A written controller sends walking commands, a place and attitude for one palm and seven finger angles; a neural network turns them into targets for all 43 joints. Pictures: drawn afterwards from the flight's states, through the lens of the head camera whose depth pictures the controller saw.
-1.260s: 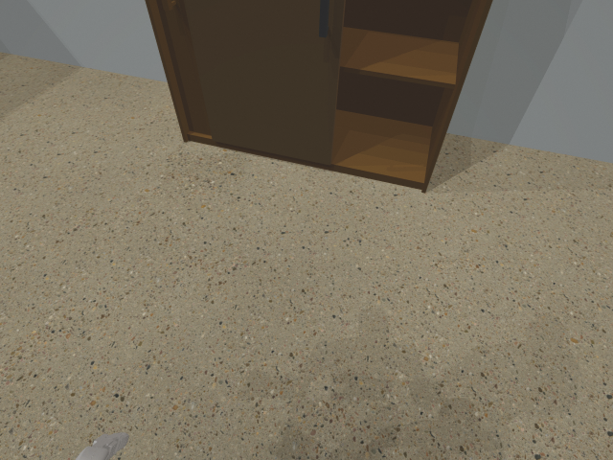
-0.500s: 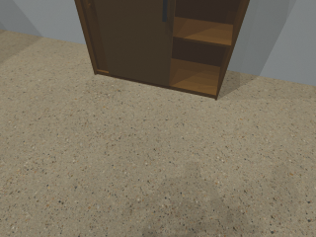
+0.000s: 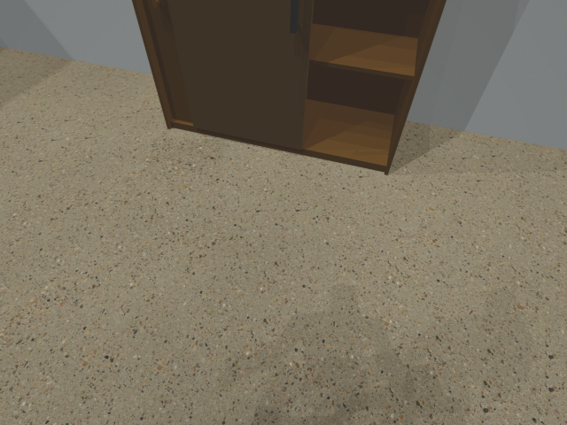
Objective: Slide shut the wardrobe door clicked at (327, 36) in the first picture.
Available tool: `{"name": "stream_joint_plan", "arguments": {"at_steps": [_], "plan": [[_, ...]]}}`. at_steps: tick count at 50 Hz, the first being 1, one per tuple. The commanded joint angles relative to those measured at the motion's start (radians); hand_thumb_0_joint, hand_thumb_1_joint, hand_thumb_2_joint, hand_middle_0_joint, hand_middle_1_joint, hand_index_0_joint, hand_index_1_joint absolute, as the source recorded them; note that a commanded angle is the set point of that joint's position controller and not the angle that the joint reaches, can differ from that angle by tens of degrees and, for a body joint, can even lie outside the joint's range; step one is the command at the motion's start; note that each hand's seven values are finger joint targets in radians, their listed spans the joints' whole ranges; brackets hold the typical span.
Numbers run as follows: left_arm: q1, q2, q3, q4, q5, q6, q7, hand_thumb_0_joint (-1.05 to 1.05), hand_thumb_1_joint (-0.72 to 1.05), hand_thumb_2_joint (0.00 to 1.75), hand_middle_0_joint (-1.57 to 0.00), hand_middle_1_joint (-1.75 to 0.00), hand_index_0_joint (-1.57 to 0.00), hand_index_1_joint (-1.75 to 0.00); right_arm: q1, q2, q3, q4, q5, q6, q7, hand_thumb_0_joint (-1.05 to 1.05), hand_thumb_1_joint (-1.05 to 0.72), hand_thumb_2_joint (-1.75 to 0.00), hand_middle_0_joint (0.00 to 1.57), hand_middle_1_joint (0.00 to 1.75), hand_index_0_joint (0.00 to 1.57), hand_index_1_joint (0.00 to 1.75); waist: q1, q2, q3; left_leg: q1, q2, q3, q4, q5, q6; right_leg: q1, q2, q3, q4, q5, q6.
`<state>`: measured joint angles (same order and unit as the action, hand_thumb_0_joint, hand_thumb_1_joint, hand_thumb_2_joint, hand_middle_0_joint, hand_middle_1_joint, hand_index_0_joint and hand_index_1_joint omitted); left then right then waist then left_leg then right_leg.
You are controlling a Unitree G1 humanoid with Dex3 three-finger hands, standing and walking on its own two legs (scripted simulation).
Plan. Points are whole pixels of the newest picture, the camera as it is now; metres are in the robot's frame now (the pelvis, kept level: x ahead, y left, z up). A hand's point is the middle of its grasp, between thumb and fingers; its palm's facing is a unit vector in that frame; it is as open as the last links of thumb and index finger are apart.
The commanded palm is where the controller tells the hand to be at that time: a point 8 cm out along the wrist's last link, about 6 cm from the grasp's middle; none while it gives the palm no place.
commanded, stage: look at it before walking up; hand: left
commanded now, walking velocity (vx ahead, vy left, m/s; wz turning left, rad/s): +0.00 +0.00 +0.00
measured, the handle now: out of the picture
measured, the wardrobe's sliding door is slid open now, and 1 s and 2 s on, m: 0.47 0.47 0.47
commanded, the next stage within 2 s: walk to a spot facing it in 0.38 s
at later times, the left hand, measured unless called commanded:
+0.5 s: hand out of the picture +0.08 +0.24 -0.16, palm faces -0.03 -0.94 -0.33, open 7.4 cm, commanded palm none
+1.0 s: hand out of the picture +0.12 +0.22 -0.18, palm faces +0.02 -0.99 -0.14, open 7.4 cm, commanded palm none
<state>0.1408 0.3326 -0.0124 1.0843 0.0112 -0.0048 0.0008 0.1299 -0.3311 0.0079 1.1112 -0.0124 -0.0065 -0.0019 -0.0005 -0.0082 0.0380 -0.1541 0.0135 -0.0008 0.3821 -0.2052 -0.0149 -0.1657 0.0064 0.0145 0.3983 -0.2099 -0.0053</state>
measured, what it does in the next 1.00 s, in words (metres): walks ahead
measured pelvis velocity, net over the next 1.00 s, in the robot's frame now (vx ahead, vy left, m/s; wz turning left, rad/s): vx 0.12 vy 0.04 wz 0.04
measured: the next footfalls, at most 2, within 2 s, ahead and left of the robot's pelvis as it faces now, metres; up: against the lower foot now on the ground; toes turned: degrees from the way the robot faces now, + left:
right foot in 1.22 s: +0.39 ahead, -0.09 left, +0.00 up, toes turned -5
left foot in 1.68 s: +0.55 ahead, +0.17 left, +0.00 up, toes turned +18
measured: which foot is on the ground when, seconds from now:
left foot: down 0.00-1.00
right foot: down 0.00-0.78, up 0.80-1.00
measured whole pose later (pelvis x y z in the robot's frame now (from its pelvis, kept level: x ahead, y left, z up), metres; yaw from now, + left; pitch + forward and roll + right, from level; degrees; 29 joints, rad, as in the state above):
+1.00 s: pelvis +0.12 +0.04 +0.00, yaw +2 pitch +0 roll -1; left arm 0.28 0.20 0.03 1.08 0.03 0.00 -0.02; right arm 0.50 -0.10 0.00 1.16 -0.02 -0.07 -0.03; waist -0.03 -0.04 0.04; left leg 0.00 -0.01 0.06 0.31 -0.32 0.04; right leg -0.55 -0.08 -0.06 1.05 -0.30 0.01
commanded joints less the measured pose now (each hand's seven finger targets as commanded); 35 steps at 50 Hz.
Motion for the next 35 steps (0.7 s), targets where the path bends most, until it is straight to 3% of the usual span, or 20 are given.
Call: {"name": "stream_joint_plan", "arguments": {"at_steps": [1,11,17,24,25,26,28,30,32,33,35], "plan": [[-0.03,0.206,0.042,-0.063,-0.002,-0.021,0.011,0.0,0.9,0.9,-0.2,-0.3,-0.2,-0.3,-0.045,-0.204,-0.043,-0.061,0.005,-0.027,-0.011,0.0,-0.9,-0.9,0.2,0.3,0.2,0.3,0.001,0.011,-0.09,0.036,0.106,-0.093,-0.05,0.14,0.04,0.017,-0.123,0.103,-0.064,0.136,-0.028],[-0.029,0.206,0.043,-0.059,0.0,-0.021,0.012,0.0,0.9,0.9,-0.2,-0.3,-0.2,-0.3,-0.053,-0.202,-0.042,-0.062,0.005,-0.024,-0.011,0.0,-0.9,-0.9,0.2,0.3,0.2,0.3,0.002,0.007,-0.057,0.032,0.106,-0.093,-0.063,0.125,0.039,0.007,-0.122,0.106,-0.078,0.124,-0.027],[-0.026,0.209,0.044,-0.062,0.0,-0.025,0.012,0.0,0.9,0.9,-0.2,-0.3,-0.2,-0.3,-0.049,-0.203,-0.043,-0.065,0.006,-0.025,-0.012,0.0,-0.9,-0.9,0.2,0.3,0.2,0.3,0.0,0.0,-0.087,0.053,0.11,-0.089,-0.053,0.178,0.038,0.029,-0.125,0.105,-0.07,0.196,-0.03],[-0.027,0.209,0.044,-0.062,-0.001,-0.025,0.013,0.0,0.9,0.9,-0.2,-0.3,-0.2,-0.3,-0.055,-0.204,-0.042,-0.062,0.006,-0.025,-0.012,0.0,-0.9,-0.9,0.2,0.3,0.2,0.3,0.003,0.006,-0.078,0.053,0.11,-0.087,-0.061,0.18,0.036,0.036,-0.127,0.103,-0.075,0.205,-0.029],[0.015,0.127,0.028,-0.042,-0.003,-0.015,0.016,0.0,0.9,0.9,-0.2,-0.3,-0.2,-0.3,-0.021,-0.12,-0.023,-0.045,0.002,-0.016,-0.009,0.0,-0.9,-0.9,0.2,0.3,0.2,0.3,0.002,-0.001,-0.095,0.053,0.106,-0.073,-0.051,0.128,0.025,0.046,-0.127,0.092,-0.078,0.135,-0.016],[0.05,0.087,0.017,-0.027,0.0,-0.004,0.017,0.0,0.9,0.9,-0.2,-0.3,-0.2,-0.3,0.012,-0.075,-0.012,-0.033,-0.002,-0.005,-0.005,0.0,-0.9,-0.9,0.2,0.3,0.2,0.3,0.005,-0.009,-0.077,0.032,0.09,-0.063,-0.037,0.011,0.02,0.029,-0.122,0.096,-0.081,-0.026,-0.012],[0.084,0.099,0.026,-0.026,0.008,0.008,0.007,0.0,0.9,0.9,-0.2,-0.3,-0.2,-0.3,0.037,-0.072,-0.016,-0.033,-0.01,0.006,0.001,0.0,-0.9,-0.9,0.2,0.3,0.2,0.3,0.014,-0.033,-0.001,-0.065,0.057,-0.053,-0.009,-0.226,0.028,-0.014,-0.122,0.137,-0.117,-0.315,-0.028],[0.117,0.122,0.042,-0.032,0.012,0.013,0.0,0.0,0.9,0.9,-0.2,-0.3,-0.2,-0.3,0.048,-0.063,-0.02,-0.044,-0.015,0.01,0.004,0.0,-0.9,-0.9,0.2,0.3,0.2,0.3,0.026,-0.096,0.065,-0.174,0.02,-0.025,0.071,-0.32,0.027,-0.032,-0.152,0.202,-0.161,-0.472,-0.06],[0.17,0.144,0.057,-0.037,0.011,0.007,0.001,0.0,0.9,0.9,-0.2,-0.3,-0.2,-0.3,0.057,-0.048,-0.025,-0.064,-0.014,0.006,0.004,0.0,-0.9,-0.9,0.2,0.3,0.2,0.3,0.036,-0.155,0.085,-0.246,0.007,0.035,0.222,-0.276,0.025,-0.009,-0.239,0.301,-0.227,-0.552,-0.116],[0.177,0.147,0.064,-0.041,0.01,-0.001,0.002,0.0,0.9,0.9,-0.2,-0.3,-0.2,-0.3,0.066,-0.039,-0.028,-0.075,-0.013,0.0,0.006,0.0,-0.9,-0.9,0.2,0.3,0.2,0.3,0.031,-0.161,0.095,-0.265,0.019,0.04,0.26,-0.256,0.026,-0.006,-0.271,0.323,-0.236,-0.524,-0.14],[0.177,0.127,0.069,-0.051,0.009,-0.016,0.004,0.0,0.9,0.9,-0.2,-0.3,-0.2,-0.3,0.1,-0.02,-0.031,-0.08,-0.008,-0.015,0.008,0.0,-0.9,-0.9,0.2,0.3,0.2,0.3,0.012,-0.128,0.084,-0.238,0.039,0.035,0.227,-0.226,0.033,0.005,-0.277,0.28,-0.19,-0.378,-0.161]]}}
